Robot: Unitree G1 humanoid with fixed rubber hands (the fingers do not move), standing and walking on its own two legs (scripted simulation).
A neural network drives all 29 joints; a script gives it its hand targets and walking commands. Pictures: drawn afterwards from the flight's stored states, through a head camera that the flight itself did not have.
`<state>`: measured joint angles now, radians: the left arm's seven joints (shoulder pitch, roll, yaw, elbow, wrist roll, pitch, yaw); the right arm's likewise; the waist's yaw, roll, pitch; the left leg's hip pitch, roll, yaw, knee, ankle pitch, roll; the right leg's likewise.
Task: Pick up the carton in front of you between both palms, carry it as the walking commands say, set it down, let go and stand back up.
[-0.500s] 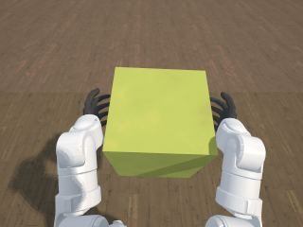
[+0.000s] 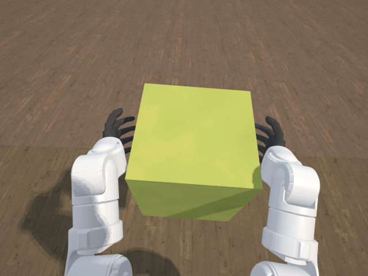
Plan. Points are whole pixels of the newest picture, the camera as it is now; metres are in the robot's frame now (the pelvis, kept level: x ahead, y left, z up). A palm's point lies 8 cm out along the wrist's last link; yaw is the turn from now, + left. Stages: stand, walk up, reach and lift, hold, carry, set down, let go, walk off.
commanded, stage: carry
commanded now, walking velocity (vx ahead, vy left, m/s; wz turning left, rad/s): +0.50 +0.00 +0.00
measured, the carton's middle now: (190, 160) +0.36 +0.01 +0.09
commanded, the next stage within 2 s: none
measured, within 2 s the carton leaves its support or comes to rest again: neither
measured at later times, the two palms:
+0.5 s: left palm (145, 60) +0.64 +0.16 +0.18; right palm (254, 71) +0.61 -0.14 +0.18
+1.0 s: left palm (160, 14) +0.92 +0.15 +0.22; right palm (244, 18) +0.94 -0.15 +0.21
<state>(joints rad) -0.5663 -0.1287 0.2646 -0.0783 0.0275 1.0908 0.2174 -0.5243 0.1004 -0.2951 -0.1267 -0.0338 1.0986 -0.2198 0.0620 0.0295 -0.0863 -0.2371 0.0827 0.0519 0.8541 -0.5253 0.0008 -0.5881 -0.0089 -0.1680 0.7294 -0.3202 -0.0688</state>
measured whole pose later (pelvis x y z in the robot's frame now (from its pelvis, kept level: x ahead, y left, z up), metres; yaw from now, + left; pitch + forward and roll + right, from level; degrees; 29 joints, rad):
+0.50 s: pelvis +0.29 +0.04 +0.05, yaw -1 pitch +4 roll +0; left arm -0.52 -0.12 0.33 -0.10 0.02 1.12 0.22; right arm -0.53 0.14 -0.28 -0.07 -0.01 1.10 -0.21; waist -0.09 -0.01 -0.06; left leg -0.48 0.01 0.16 0.66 -0.37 0.07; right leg -0.52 -0.02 0.00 1.32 -0.45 -0.04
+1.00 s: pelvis +0.59 -0.01 +0.09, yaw +0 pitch +4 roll +0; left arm -0.52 -0.14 0.27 -0.11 -0.01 1.09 0.21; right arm -0.53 0.15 -0.35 -0.12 -0.05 1.10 -0.21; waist 0.09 0.02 -0.04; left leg -0.70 0.03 0.03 1.31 -0.40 0.06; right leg -0.38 0.00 -0.14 0.56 -0.38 -0.06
